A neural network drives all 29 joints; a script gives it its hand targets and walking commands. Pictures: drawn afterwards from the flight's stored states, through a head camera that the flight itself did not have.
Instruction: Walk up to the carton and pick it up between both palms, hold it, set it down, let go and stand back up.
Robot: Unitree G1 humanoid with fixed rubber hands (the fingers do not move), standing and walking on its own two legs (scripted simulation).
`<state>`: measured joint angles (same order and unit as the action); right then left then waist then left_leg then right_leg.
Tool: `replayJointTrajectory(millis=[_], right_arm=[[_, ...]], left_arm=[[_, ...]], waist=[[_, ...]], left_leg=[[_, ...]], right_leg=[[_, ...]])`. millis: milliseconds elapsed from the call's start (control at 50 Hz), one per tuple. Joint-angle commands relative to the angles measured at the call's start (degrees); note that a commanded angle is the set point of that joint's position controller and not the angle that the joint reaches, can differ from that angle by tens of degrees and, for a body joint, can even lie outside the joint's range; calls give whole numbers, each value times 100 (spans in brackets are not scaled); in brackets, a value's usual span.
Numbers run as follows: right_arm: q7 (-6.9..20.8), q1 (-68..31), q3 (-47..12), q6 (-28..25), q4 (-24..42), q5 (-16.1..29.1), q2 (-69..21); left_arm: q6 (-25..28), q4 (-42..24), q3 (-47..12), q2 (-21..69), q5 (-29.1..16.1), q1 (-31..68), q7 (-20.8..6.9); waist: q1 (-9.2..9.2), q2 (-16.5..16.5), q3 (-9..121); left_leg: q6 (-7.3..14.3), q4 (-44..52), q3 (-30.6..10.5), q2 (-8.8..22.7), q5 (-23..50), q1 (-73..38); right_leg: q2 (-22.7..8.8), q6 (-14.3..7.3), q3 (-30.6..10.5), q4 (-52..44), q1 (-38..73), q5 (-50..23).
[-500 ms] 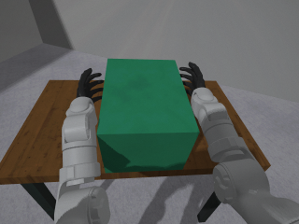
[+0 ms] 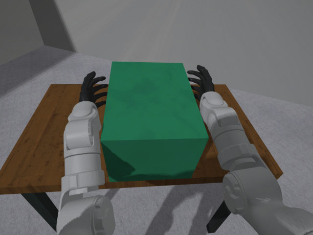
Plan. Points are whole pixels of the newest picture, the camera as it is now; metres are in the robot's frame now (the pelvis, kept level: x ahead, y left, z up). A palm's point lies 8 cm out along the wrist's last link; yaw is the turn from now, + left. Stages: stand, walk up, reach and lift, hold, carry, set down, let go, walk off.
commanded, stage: hold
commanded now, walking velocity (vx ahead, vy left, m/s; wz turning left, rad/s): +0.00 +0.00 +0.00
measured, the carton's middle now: (149, 117) +0.37 +0.00 +0.13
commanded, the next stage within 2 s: none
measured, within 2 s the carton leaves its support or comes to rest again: neither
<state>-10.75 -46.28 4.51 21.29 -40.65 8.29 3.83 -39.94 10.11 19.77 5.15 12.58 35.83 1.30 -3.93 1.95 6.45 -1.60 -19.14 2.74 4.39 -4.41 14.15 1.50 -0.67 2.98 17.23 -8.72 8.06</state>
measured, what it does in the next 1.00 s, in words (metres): stands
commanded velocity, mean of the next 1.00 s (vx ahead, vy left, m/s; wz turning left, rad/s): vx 0.00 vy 0.00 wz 0.00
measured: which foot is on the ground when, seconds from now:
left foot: down 0.00-1.00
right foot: down 0.00-1.00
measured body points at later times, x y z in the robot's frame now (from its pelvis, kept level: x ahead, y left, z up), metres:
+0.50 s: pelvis +0.00 +0.00 +0.00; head -0.04 +0.03 +0.45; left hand +0.38 +0.15 +0.19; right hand +0.40 -0.15 +0.19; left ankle +0.06 +0.14 -0.75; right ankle +0.01 -0.11 -0.75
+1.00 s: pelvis +0.00 +0.00 +0.00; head -0.04 +0.02 +0.45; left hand +0.38 +0.15 +0.19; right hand +0.40 -0.15 +0.19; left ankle +0.06 +0.14 -0.75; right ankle +0.01 -0.11 -0.75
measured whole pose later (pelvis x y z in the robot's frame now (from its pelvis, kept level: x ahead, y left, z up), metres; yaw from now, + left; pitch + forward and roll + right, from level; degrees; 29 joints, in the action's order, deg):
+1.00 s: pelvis +0.00 +0.00 +0.00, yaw +0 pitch -1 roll -1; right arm -11.7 -44.7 3.8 22.6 -37.2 9.7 3.8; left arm -41.5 8.3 19.6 5.0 12.6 35.8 0.6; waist -4.2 1.8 6.4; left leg -1.6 -19.1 2.6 4.3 -4.4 14.1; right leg 1.5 -0.7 3.0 17.4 -8.7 8.2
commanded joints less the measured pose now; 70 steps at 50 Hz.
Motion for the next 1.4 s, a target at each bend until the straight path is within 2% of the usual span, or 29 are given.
replayJointTrajectory(millis=[0,120,180,200,240,260,300,320,420,520,560,580,620,640,700,760,800,860,880,900,940,1000,1080,1100,1120,1200,1280,1300,1380], right_arm=[[477,-4031,-1902,-342,2016,833,-3602],[350,-3745,-2183,-282,2444,1012,-3674],[328,-3944,-2291,-295,2828,1079,-3589],[307,-3712,-2229,-240,2518,1078,-3561],[311,-3825,-2220,-202,2647,1069,-3466],[290,-3886,-2139,-188,2586,1045,-3371],[318,-3877,-2172,-215,2603,996,-3513],[315,-3698,-2139,-185,2494,1036,-3481],[334,-4009,-2179,-197,2627,968,-3537],[389,-3944,-2006,-218,2330,958,-3460],[373,-3988,-2091,-223,2524,961,-3479],[345,-3905,-2119,-223,2510,981,-3547],[389,-3994,-2017,-214,2389,887,-3521],[391,-3821,-2034,-201,2275,916,-3530],[410,-3905,-2057,-224,2426,945,-3488],[361,-3723,-2075,-179,2342,974,-3433],[356,-3846,-2181,-225,2633,1004,-3515],[349,-3814,-2239,-190,2514,1015,-3603],[339,-3789,-2136,-177,2483,996,-3539],[355,-3780,-2202,-211,2542,1054,-3517],[332,-3945,-2180,-199,2569,1042,-3512],[397,-3819,-2080,-189,2227,929,-3508],[383,-3828,-2042,-248,2438,910,-3540],[393,-3991,-2090,-232,2516,949,-3519],[373,-3774,-2047,-217,2252,963,-3482],[423,-3878,-2029,-223,2231,908,-3470],[402,-3918,-1970,-230,2327,897,-3447],[406,-3774,-1995,-223,2247,944,-3434],[372,-3758,-2215,-219,2585,1076,-3551]], left_arm=[[220,-726,-3316,2587,-555,4420,-801],[195,-994,-3299,2502,-549,4062,-887],[166,-1082,-3413,2554,-595,4053,-886],[145,-1115,-3456,2580,-584,4024,-892],[95,-962,-3232,2462,-474,3933,-917],[53,-756,-3173,2444,-464,3771,-946],[43,-865,-3191,2480,-426,3943,-949],[66,-1026,-3278,2476,-493,3955,-952],[95,-805,-3212,2440,-500,4093,-962],[108,-758,-3291,2568,-505,4179,-884],[118,-830,-3300,2584,-552,4117,-917],[132,-906,-3383,2606,-591,4113,-912],[135,-790,-3338,2613,-535,4220,-889],[141,-905,-3434,2623,-551,4266,-898],[106,-740,-3255,2552,-469,4069,-898],[114,-880,-3283,2565,-475,4017,-946],[140,-990,-3345,2543,-531,4118,-932],[117,-885,-3220,2493,-446,3964,-939],[113,-706,-3225,2502,-476,3929,-945],[103,-916,-3348,2604,-522,3930,-942],[104,-824,-3196,2481,-432,4027,-952],[131,-862,-3337,2602,-453,4161,-925],[137,-848,-3305,2544,-496,4135,-923],[121,-785,-3252,2558,-455,4042,-898],[126,-889,-3356,2606,-511,4081,-908],[122,-755,-3282,2581,-451,4139,-893],[120,-673,-3220,2566,-467,3964,-906],[128,-846,-3376,2616,-529,4014,-894],[128,-1048,-3388,2601,-521,3933,-905]], waist=[[-86,-503,2091],[-71,-408,2315],[-101,-398,2433],[-172,-558,2210],[-43,-454,2074],[-125,-357,1995],[-77,-486,1932],[-184,-567,2127],[-72,-318,2034],[-136,-615,1965],[-97,-378,2007],[-176,-491,2152],[-90,-540,2045],[-180,-595,1949],[-71,-532,2035],[-197,-482,1997],[-125,-474,2283],[-38,-389,2058],[-133,-322,1990],[-144,-541,2167],[-77,-423,1977],[-99,-568,1991],[-145,-478,2070],[-60,-463,1999],[-177,-593,1936],[-91,-472,1911],[-131,-427,1996],[-195,-556,2011],[-142,-497,2269]], left_leg=[[6,11,-238,-639,112,-2243],[13,-109,-186,-688,789,-2276],[6,-165,-228,-693,859,-2310],[-44,-154,-222,-696,862,-2322],[-16,-100,-161,-700,749,-2259],[15,-67,-211,-671,543,-2204],[33,-19,-168,-674,544,-2237],[-11,-103,-166,-680,695,-2304],[78,-39,-179,-682,347,-2124],[7,27,-238,-634,211,-2200],[35,1,-222,-625,367,-2187],[3,-56,-221,-662,521,-2290],[-12,7,-259,-610,203,-2303],[-24,-3,-283,-618,231,-2296],[12,-17,-204,-657,240,-2285],[10,-54,-218,-658,499,-2304],[7,-76,-203,-676,511,-2339],[50,-48,-186,-686,489,-2230],[43,-6,-232,-668,340,-2245],[-2,-72,-222,-673,487,-2298],[41,-38,-189,-680,460,-2238],[-13,12,-263,-626,239,-2297],[25,-19,-234,-662,252,-2226],[8,18,-228,-654,226,-2231],[-18,-25,-237,-638,336,-2293],[-2,17,-243,-616,110,-2335],[14,15,-260,-617,115,-2332],[-21,-16,-255,-632,287,-2348],[-8,-114,-261,-657,690,-2448]], right_leg=[[107,432,15,-220,362,-418],[99,501,-10,-112,857,-1285],[128,485,0,-101,802,-1322],[147,451,-6,-146,708,-1174],[127,471,5,-163,688,-1041],[126,480,15,-224,651,-871],[119,447,11,-171,584,-860],[115,442,-5,-140,710,-1025],[96,477,-27,-209,606,-666],[132,419,59,-192,360,-413],[146,431,45,-201,483,-553],[139,427,31,-184,573,-774],[139,405,15,-217,392,-409],[125,408,40,-197,373,-445],[120,401,-8,-245,419,-443],[109,431,19,-218,572,-741],[120,461,13,-175,588,-804],[136,472,16,-175,633,-739],[144,466,14,-240,572,-625],[134,436,7,-196,582,-773],[149,447,26,-219,544,-659],[151,394,32,-207,432,-397],[105,432,16,-204,518,-530],[145,410,8,-237,441,-460],[148,400,29,-202,403,-557],[143,422,65,-262,335,-252],[136,421,47,-260,374,-353],[149,424,64,-218,408,-525],[140,443,23,-164,595,-956]])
